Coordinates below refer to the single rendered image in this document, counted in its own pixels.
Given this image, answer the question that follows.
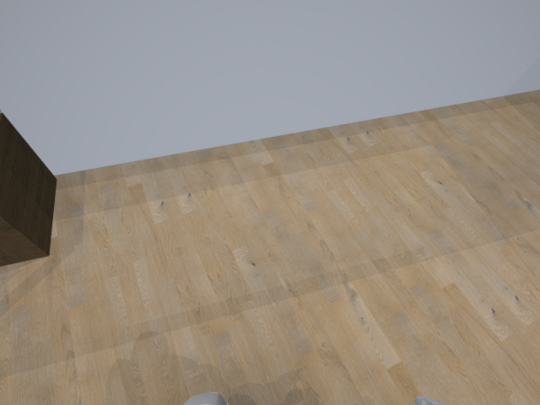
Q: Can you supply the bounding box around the cupboard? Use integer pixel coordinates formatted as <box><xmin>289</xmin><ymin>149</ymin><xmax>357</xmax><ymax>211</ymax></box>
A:
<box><xmin>0</xmin><ymin>113</ymin><xmax>57</xmax><ymax>267</ymax></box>

